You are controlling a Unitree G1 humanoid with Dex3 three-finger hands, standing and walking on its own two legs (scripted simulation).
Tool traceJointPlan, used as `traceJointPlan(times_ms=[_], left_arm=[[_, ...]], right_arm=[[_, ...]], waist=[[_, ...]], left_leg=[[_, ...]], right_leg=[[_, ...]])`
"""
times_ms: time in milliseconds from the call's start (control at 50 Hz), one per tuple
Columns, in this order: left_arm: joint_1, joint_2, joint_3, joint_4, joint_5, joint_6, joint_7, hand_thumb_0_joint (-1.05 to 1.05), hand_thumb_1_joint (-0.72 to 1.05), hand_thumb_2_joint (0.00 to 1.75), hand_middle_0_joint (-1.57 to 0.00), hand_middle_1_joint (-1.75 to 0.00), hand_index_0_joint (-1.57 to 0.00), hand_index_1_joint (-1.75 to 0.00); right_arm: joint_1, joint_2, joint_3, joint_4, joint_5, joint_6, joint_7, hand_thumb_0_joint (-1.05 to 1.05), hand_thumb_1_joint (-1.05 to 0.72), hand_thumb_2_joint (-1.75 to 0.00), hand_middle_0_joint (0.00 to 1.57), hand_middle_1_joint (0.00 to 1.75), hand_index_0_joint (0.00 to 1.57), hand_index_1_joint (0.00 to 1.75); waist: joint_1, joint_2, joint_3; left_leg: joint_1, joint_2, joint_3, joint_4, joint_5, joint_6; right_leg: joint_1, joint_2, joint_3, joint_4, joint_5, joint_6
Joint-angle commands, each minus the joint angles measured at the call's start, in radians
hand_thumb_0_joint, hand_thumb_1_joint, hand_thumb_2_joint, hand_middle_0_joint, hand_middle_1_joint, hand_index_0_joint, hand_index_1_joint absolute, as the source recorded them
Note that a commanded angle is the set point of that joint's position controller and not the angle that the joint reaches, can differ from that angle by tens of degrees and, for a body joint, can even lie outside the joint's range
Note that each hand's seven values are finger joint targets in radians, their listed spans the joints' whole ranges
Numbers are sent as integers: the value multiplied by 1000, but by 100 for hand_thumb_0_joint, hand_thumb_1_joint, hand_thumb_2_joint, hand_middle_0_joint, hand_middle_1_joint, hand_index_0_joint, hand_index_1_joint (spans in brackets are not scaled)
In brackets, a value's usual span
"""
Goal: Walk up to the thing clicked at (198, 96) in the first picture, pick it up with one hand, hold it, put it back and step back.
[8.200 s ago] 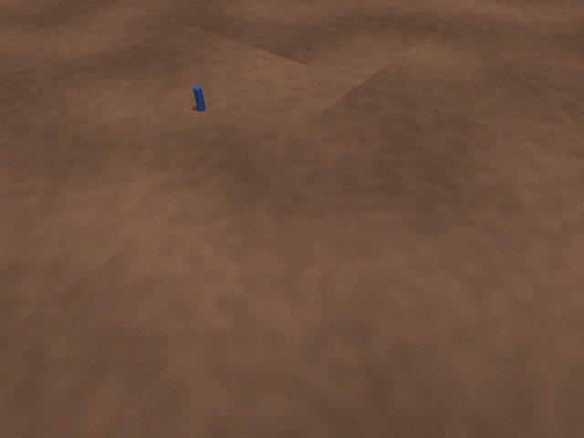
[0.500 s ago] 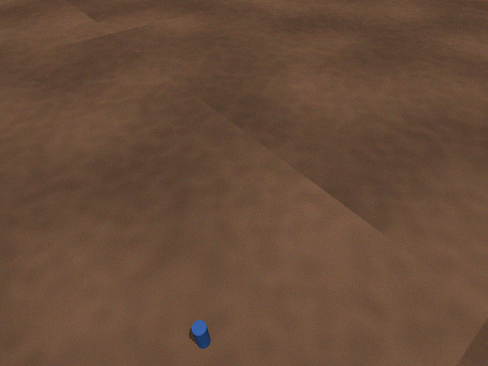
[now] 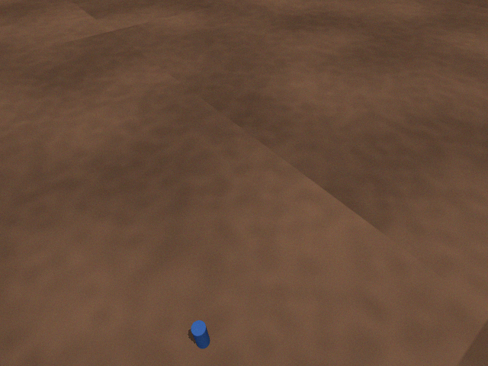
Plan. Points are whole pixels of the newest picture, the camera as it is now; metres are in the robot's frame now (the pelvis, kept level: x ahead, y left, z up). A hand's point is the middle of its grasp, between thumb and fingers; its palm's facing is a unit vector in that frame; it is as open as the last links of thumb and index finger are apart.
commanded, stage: stand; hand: left
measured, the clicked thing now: (200, 335) +0.41 +0.19 -0.71
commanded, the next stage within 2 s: go down in 1.30 s
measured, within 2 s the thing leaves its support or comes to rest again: neither
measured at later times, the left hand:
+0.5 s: hand out of the picture +0.07 +0.25 -0.16, palm faces -0.03 -0.94 -0.34, open 7.4 cm
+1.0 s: hand out of the picture +0.08 +0.25 -0.16, palm faces -0.03 -0.94 -0.34, open 7.4 cm
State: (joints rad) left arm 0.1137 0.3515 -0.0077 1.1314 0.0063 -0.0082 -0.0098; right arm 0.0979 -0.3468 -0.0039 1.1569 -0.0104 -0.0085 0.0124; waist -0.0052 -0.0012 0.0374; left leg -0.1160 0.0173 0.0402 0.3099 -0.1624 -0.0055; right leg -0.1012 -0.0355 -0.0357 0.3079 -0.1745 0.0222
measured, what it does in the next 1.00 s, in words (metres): stands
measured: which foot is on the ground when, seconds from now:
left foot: down 0.00-1.00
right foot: down 0.00-1.00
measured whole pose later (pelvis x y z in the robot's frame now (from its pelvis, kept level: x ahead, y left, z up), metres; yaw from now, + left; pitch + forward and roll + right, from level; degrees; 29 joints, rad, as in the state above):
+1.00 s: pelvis +0.01 +0.00 +0.00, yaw +0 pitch -2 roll +0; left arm 0.12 0.35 0.00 1.12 0.01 -0.01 -0.01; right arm 0.11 -0.35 0.00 1.14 -0.01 -0.01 0.01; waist 0.00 0.00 0.04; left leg -0.10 0.02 0.04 0.30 -0.17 -0.01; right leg -0.09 -0.03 -0.04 0.30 -0.18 0.02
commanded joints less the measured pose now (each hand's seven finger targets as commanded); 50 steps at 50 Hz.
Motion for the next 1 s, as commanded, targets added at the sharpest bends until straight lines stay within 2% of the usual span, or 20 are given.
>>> traceJointPlan(times_ms=[0,20,80,140,260,400,500,600,780,980], left_arm=[[-38,209,39,-67,5,-23,20,0,90,90,-20,-30,-20,-30],[-38,206,38,-62,4,-22,20,0,90,90,-20,-30,-20,-30],[-37,214,41,-67,4,-23,20,0,90,90,-20,-30,-20,-30],[-39,211,41,-68,5,-22,20,0,90,90,-20,-30,-20,-30],[-40,209,40,-66,4,-20,19,0,90,90,-20,-30,-20,-30],[-37,216,43,-69,6,-21,18,0,90,90,-20,-30,-20,-30],[-45,219,45,-69,3,-21,20,0,90,90,-20,-30,-20,-30],[-35,215,44,-70,6,-23,20,0,90,90,-20,-30,-20,-30],[-31,211,44,-65,5,-18,18,0,90,90,-20,-30,-20,-30],[-30,216,45,-71,7,-22,21,0,90,90,-20,-30,-20,-30]], right_arm=[[-43,-218,-37,-61,-1,-20,-18,0,-90,-90,20,30,20,30],[-44,-217,-35,-59,0,-20,-17,0,-90,-90,20,30,20,30],[-44,-217,-35,-64,0,-22,-18,0,-90,-90,20,30,20,30],[-48,-221,-37,-68,-1,-22,-20,0,-90,-90,20,30,20,30],[-51,-216,-36,-67,-1,-22,-18,0,-90,-90,20,30,20,30],[-51,-212,-37,-72,1,-24,-18,0,-90,-90,20,30,20,30],[-35,-207,-34,-68,-1,-19,-18,0,-90,-90,20,30,20,30],[-41,-216,-36,-74,-2,-21,-18,0,-90,-90,20,30,20,30],[-36,-216,-34,-71,1,-20,-20,0,-90,-90,20,30,20,30],[-36,-216,-37,-75,0,-20,-20,0,-90,-90,20,30,20,30]], waist=[[1,0,-72],[0,1,-55],[3,8,-83],[3,2,-73],[5,4,-45],[4,-3,-66],[-2,-16,-48],[2,8,-74],[4,1,-43],[3,-8,-71]], left_leg=[[47,128,-101,-40,149,18],[29,128,-106,-49,133,16],[51,131,-100,-41,178,17],[48,129,-95,-41,162,18],[28,129,-104,-58,116,14],[45,129,-103,-56,148,14],[30,123,-101,-58,106,14],[45,127,-99,-45,148,19],[29,126,-104,-59,107,15],[54,132,-102,-41,155,19]], right_leg=[[-9,-113,95,-47,130,-35],[-9,-108,90,-50,107,-32],[9,-113,93,-41,157,-35],[3,-113,93,-47,150,-34],[-8,-107,90,-53,82,-37],[-2,-107,90,-45,119,-38],[-7,-108,94,-57,89,-36],[11,-112,94,-48,141,-37],[-5,-107,92,-52,89,-39],[5,-111,91,-45,141,-38]])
